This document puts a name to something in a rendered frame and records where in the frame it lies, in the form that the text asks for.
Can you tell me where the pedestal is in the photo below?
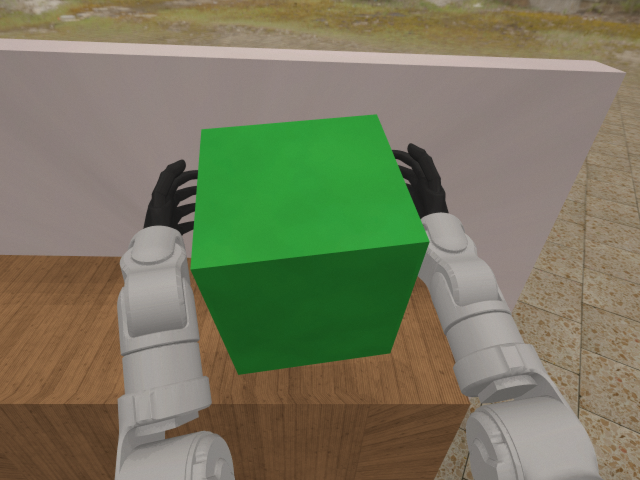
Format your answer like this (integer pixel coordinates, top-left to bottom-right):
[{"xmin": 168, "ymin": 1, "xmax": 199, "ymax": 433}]
[{"xmin": 0, "ymin": 255, "xmax": 471, "ymax": 480}]

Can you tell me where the left robot upper arm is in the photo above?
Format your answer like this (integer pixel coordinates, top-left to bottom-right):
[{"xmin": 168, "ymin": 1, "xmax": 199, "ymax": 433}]
[{"xmin": 118, "ymin": 431, "xmax": 235, "ymax": 480}]

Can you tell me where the right robot upper arm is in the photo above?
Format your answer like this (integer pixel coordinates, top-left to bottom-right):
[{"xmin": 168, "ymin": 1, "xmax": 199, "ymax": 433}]
[{"xmin": 466, "ymin": 395, "xmax": 603, "ymax": 480}]

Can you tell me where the robot right forearm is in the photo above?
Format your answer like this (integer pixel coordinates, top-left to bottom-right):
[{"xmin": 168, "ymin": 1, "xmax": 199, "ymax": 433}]
[{"xmin": 418, "ymin": 213, "xmax": 599, "ymax": 473}]

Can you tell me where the robot right hand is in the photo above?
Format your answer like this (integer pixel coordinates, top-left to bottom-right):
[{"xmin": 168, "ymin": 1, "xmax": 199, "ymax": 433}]
[{"xmin": 392, "ymin": 143, "xmax": 449, "ymax": 219}]

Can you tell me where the robot left hand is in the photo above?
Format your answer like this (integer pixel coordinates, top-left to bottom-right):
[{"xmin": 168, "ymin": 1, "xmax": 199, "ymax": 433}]
[{"xmin": 143, "ymin": 160, "xmax": 198, "ymax": 235}]

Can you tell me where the carton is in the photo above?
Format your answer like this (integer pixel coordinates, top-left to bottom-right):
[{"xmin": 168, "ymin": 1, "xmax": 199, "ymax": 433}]
[{"xmin": 190, "ymin": 114, "xmax": 430, "ymax": 375}]

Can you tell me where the robot left forearm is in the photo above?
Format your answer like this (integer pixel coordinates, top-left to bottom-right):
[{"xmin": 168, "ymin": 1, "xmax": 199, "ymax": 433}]
[{"xmin": 115, "ymin": 226, "xmax": 212, "ymax": 480}]

